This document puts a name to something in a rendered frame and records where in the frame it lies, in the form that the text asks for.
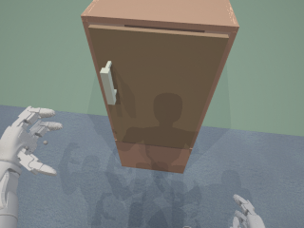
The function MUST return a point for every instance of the left robot hand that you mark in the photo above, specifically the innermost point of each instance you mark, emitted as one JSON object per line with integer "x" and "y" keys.
{"x": 16, "y": 138}

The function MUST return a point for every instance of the left robot forearm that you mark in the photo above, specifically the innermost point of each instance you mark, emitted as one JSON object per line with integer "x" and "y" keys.
{"x": 9, "y": 202}

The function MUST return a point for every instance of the cupboard door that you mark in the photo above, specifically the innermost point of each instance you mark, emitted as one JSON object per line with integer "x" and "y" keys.
{"x": 163, "y": 79}

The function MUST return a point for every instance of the handle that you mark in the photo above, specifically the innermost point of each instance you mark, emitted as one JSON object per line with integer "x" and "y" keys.
{"x": 109, "y": 91}

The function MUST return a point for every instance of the right robot hand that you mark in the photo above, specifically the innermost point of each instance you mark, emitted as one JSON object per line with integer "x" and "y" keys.
{"x": 249, "y": 219}

